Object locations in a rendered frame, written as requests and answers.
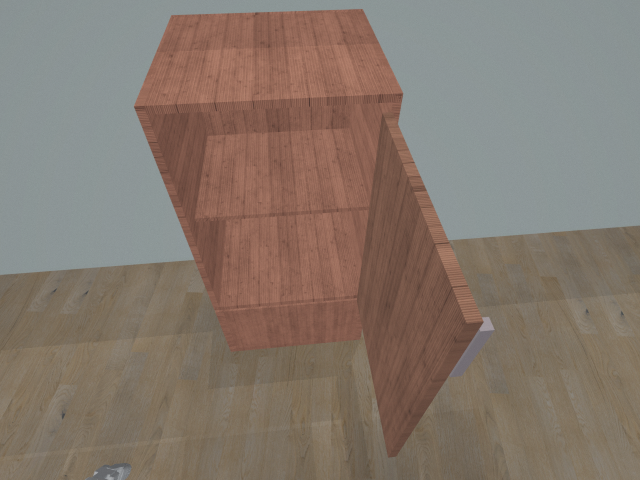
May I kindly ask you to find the handle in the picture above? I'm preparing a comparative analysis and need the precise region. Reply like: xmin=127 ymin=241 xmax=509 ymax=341
xmin=449 ymin=317 xmax=495 ymax=377

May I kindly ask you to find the cupboard door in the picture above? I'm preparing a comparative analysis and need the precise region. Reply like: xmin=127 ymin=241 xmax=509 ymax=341
xmin=357 ymin=112 xmax=484 ymax=458

